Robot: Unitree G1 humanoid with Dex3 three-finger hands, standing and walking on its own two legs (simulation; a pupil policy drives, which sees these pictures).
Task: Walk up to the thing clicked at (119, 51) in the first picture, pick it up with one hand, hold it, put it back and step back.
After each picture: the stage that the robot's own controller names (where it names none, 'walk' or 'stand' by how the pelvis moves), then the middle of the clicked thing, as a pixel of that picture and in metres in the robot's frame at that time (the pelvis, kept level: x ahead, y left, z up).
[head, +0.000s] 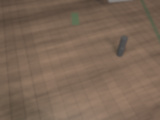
stand; (121, 46) +1.23 -0.41 -0.66
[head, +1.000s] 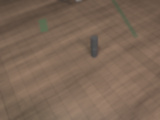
walk; (94, 47) +1.16 -0.02 -0.62
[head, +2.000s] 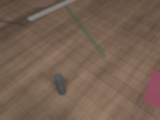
walk; (60, 85) +0.69 +0.24 -0.64
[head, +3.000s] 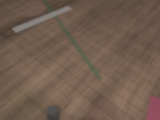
stand; (53, 117) +0.44 +0.17 -0.63
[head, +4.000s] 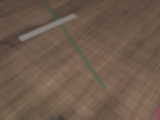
stand; out of the picture +0.39 +0.18 -0.65
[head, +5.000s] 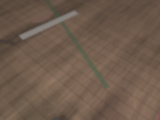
stand; out of the picture +0.37 +0.17 -0.66
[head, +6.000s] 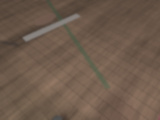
stand; out of the picture +0.40 +0.18 -0.66
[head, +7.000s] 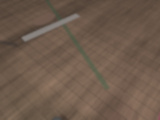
stand; out of the picture +0.40 +0.18 -0.66
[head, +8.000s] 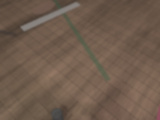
go down; (58, 119) +0.40 +0.17 -0.65
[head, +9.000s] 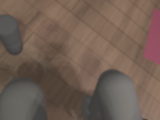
go down; (11, 38) +0.48 +0.21 -0.23
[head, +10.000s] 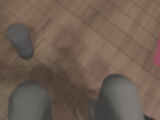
close in; (23, 44) +0.48 +0.19 -0.25
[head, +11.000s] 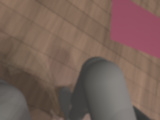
close in; out of the picture +0.48 +0.24 -0.17
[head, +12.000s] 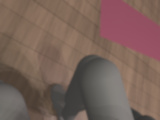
close; out of the picture +0.47 +0.25 -0.17
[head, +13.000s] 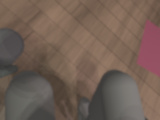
lift; (2, 55) +0.36 +0.24 -0.10
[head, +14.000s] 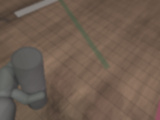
hold; (33, 83) +0.31 +0.16 +0.05
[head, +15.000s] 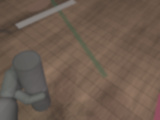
hold; (35, 85) +0.32 +0.16 +0.04
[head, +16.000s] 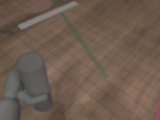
hold; (37, 86) +0.31 +0.15 +0.04
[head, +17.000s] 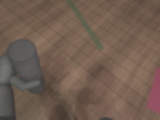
crouch; (30, 71) +0.37 +0.16 -0.01
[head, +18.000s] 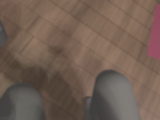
lower; out of the picture +0.50 +0.22 -0.04
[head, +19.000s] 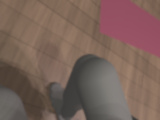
lower; out of the picture +0.48 +0.26 -0.17
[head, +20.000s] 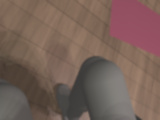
lower; out of the picture +0.46 +0.25 -0.17
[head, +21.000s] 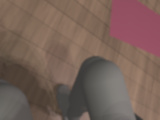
lower; out of the picture +0.46 +0.25 -0.16
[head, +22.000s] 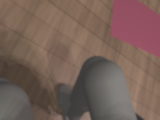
lower; out of the picture +0.45 +0.25 -0.17
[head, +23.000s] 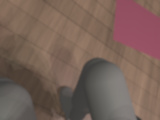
open; out of the picture +0.46 +0.23 -0.17
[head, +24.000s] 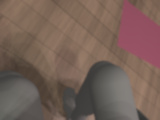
stand; out of the picture +0.44 +0.23 -0.18
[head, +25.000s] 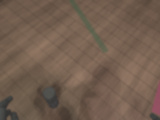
stand; (51, 98) +0.41 +0.16 -0.51
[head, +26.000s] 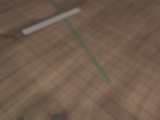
stand; out of the picture +0.40 +0.15 -0.60
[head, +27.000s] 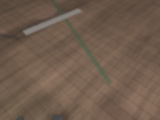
stand; out of the picture +0.39 +0.15 -0.60
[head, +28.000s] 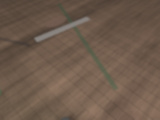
stand; out of the picture +0.42 +0.14 -0.65
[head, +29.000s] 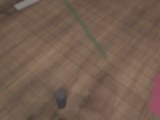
walk; (61, 99) +0.45 +0.12 -0.63
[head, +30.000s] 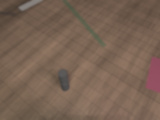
walk; (64, 80) +0.65 +0.17 -0.63
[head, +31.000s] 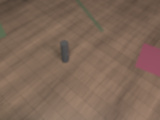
stand; (64, 52) +0.98 +0.15 -0.63
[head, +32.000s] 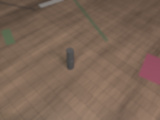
stand; (70, 59) +1.01 +0.13 -0.65
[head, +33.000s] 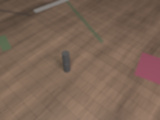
stand; (66, 62) +1.01 +0.16 -0.66
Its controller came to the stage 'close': yes
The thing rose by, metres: 0.69
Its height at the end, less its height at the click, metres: +0.00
